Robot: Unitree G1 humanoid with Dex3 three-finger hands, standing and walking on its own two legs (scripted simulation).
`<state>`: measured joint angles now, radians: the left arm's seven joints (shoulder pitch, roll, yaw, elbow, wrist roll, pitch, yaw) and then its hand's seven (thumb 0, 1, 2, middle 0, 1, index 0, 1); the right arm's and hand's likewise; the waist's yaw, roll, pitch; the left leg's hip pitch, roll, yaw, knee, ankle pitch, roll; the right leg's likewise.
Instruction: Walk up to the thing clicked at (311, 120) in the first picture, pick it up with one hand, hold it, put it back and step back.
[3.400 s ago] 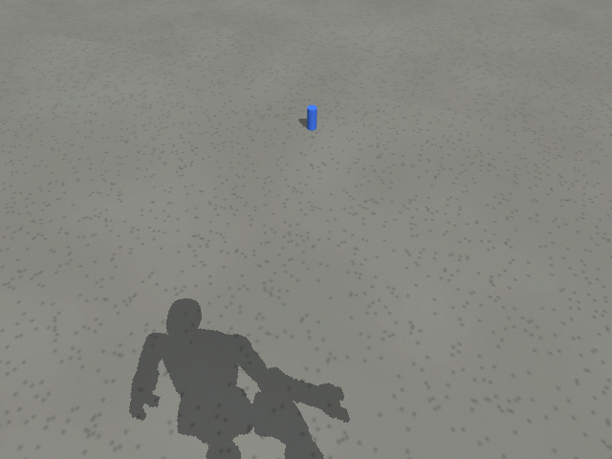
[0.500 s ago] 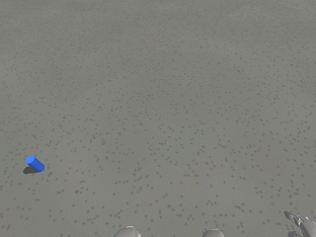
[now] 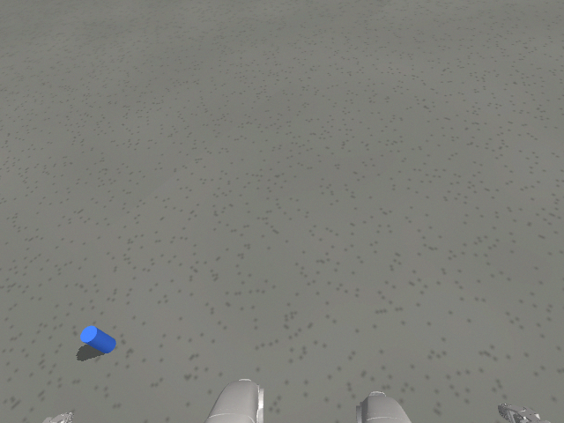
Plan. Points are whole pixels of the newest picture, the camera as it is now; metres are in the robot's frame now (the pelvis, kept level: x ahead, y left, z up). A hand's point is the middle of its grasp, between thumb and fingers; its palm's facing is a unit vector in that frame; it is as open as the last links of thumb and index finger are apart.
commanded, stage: walk up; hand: left
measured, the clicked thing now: (99, 340) +0.46 +0.71 -0.67
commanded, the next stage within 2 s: none
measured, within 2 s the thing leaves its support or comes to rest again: neither
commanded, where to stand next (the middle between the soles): +0.01 +0.60 m, yaw -20 degrees
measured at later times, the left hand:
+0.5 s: hand out of the picture +0.11 +0.52 -0.11, palm faces -0.16 -0.81 -0.57, open 7.3 cm
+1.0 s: hand out of the picture +0.12 +0.79 -0.12, palm faces -0.23 -0.80 -0.56, open 7.4 cm
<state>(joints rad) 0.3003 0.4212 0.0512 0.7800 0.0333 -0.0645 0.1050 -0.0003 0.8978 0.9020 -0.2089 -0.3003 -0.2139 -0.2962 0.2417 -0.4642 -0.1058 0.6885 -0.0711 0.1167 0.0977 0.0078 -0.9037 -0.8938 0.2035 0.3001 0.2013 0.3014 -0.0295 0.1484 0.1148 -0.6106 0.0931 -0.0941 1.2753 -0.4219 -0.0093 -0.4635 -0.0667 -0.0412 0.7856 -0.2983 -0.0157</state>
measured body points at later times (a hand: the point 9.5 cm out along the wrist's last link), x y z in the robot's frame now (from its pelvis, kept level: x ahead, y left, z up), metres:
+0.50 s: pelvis +0.00 +0.23 -0.01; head +0.05 +0.19 +0.44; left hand +0.12 +0.56 -0.08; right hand +0.03 -0.09 -0.13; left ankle +0.02 +0.33 -0.65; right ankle +0.06 +0.12 -0.70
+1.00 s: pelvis -0.03 +0.50 +0.00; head +0.03 +0.47 +0.45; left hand +0.13 +0.83 -0.09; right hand -0.04 +0.18 -0.11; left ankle +0.01 +0.56 -0.70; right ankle +0.00 +0.39 -0.65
